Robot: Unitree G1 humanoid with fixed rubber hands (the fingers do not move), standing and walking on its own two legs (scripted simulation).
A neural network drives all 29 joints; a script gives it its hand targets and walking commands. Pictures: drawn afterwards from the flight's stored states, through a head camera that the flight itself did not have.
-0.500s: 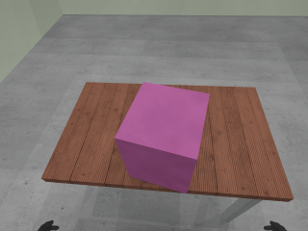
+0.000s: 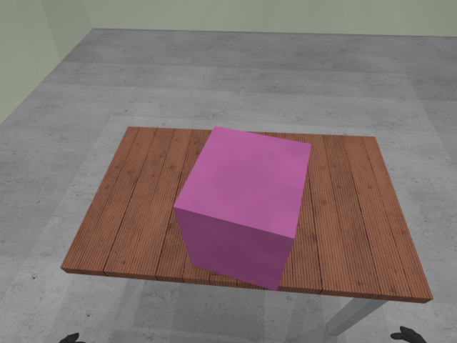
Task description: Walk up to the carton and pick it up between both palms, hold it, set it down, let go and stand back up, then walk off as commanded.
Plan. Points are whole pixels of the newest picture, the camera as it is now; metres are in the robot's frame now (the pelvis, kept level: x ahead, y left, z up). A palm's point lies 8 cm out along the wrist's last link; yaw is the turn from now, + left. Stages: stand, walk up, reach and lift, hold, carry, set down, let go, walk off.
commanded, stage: walk up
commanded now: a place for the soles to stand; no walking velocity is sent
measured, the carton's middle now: (246, 210) +0.39 -0.01 -0.04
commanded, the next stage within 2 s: reach and lift in 0.50 s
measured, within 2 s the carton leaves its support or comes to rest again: neither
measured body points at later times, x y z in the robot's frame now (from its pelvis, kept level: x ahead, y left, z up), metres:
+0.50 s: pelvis +0.00 +0.00 +0.00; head +0.01 -0.01 +0.45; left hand +0.09 +0.33 -0.09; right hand +0.12 -0.32 -0.10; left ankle -0.01 +0.12 -0.73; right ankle +0.01 -0.11 -0.73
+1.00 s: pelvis -0.02 +0.00 +0.00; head -0.03 +0.02 +0.45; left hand +0.18 +0.29 -0.07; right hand +0.13 -0.30 -0.07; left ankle -0.01 +0.13 -0.73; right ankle +0.01 -0.11 -0.73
